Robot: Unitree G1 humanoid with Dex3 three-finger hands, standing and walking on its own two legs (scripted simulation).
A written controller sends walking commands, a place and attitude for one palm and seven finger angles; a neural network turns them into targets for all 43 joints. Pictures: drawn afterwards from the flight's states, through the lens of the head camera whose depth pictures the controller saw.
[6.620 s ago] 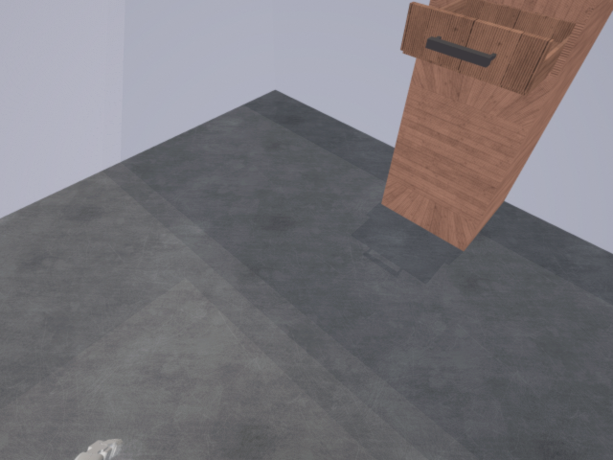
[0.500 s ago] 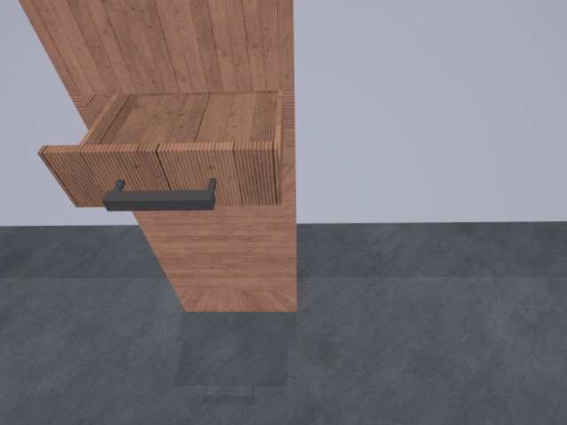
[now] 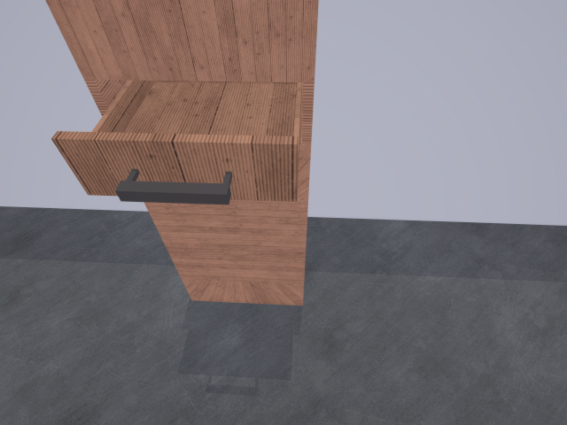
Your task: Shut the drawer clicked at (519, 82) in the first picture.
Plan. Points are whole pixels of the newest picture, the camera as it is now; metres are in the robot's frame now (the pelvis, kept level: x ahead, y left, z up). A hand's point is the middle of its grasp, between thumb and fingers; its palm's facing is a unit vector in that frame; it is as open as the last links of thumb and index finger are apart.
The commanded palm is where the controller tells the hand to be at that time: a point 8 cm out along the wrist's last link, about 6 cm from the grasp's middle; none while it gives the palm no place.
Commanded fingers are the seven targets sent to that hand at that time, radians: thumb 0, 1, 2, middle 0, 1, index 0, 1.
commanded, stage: look again from close up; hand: left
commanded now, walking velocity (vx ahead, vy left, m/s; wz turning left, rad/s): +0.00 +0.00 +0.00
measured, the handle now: (177, 183) +0.45 +0.20 +0.08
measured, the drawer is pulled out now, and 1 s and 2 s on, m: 0.18 0.18 0.18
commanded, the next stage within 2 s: shuffle to correct the standing spot in 0.42 s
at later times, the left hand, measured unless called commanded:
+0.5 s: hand out of the picture +0.00 +0.26 -0.18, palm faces +0.00 -0.98 -0.18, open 7.4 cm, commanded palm none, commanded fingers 0.00 0.90 0.90 -0.20 -0.30 -0.20 -0.30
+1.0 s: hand out of the picture -0.01 +0.23 -0.17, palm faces -0.04 -0.98 -0.18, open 7.3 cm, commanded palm none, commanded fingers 0.00 0.90 0.90 -0.20 -0.30 -0.20 -0.30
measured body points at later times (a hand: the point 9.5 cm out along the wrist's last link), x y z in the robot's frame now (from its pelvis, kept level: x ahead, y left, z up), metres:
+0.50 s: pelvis -0.02 +0.09 +0.00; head -0.04 +0.11 +0.45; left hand +0.00 +0.31 -0.16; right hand +0.00 -0.15 -0.14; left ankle -0.01 +0.15 -0.74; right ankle -0.03 -0.07 -0.74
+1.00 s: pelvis -0.02 +0.06 +0.01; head -0.03 +0.06 +0.46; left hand +0.00 +0.28 -0.15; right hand -0.12 -0.16 -0.15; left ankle -0.01 +0.15 -0.74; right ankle +0.00 -0.08 -0.72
